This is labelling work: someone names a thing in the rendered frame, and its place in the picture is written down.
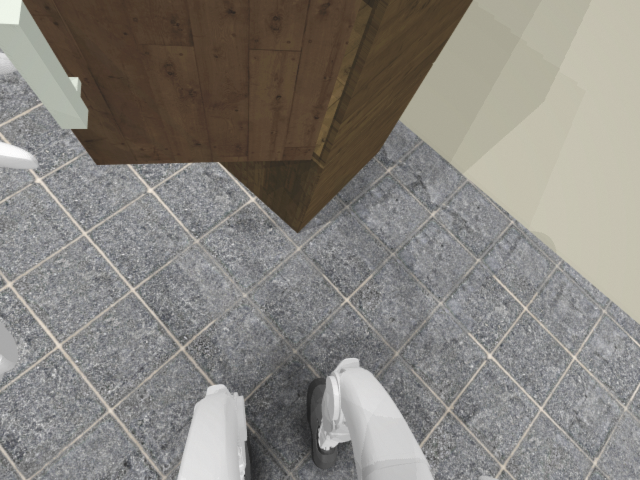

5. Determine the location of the robot left thigh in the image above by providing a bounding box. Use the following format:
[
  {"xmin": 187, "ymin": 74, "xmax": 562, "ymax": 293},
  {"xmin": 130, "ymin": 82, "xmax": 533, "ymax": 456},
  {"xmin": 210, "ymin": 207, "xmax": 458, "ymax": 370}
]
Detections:
[{"xmin": 177, "ymin": 391, "xmax": 247, "ymax": 480}]

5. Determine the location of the robot right thigh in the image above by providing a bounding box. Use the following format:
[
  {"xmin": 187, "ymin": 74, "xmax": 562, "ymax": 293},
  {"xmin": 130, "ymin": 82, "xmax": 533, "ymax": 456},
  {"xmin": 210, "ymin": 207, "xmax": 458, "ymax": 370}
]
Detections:
[{"xmin": 326, "ymin": 367, "xmax": 434, "ymax": 480}]

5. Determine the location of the cupboard door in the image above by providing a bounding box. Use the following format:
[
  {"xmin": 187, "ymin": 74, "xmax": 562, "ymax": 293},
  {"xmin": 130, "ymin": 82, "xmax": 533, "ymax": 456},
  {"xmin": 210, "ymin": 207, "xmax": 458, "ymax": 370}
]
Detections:
[{"xmin": 22, "ymin": 0, "xmax": 362, "ymax": 165}]

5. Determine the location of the robot left hand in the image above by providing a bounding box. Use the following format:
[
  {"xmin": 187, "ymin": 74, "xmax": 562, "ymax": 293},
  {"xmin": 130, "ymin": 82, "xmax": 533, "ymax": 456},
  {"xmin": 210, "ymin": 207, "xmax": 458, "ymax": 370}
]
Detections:
[{"xmin": 0, "ymin": 52, "xmax": 39, "ymax": 169}]

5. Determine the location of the handle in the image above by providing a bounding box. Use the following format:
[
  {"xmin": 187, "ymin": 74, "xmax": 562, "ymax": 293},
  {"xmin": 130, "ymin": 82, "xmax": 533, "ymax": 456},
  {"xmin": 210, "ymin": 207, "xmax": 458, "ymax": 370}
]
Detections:
[{"xmin": 0, "ymin": 0, "xmax": 88, "ymax": 129}]

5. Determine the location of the robot thigh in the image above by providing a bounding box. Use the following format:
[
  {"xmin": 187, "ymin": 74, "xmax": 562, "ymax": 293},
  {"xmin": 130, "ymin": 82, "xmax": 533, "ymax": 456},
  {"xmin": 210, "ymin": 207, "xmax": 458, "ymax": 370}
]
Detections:
[
  {"xmin": 326, "ymin": 367, "xmax": 434, "ymax": 480},
  {"xmin": 177, "ymin": 391, "xmax": 247, "ymax": 480}
]

